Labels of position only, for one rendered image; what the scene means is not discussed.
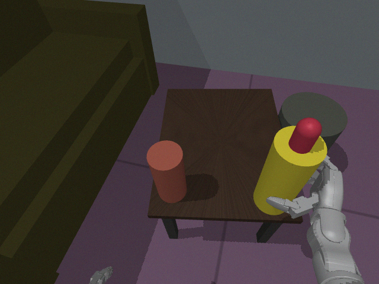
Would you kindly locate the right robot hand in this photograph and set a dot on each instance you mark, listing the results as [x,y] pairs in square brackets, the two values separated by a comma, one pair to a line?
[326,192]

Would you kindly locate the coffee table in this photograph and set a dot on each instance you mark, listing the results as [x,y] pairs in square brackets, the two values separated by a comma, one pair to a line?
[225,136]

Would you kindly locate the sofa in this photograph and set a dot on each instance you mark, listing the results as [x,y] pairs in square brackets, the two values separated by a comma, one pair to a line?
[75,76]

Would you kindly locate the right robot arm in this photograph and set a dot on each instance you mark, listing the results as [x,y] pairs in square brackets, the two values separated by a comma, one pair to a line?
[330,240]

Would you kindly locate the left robot hand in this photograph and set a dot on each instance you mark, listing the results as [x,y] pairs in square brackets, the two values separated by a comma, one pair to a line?
[100,277]

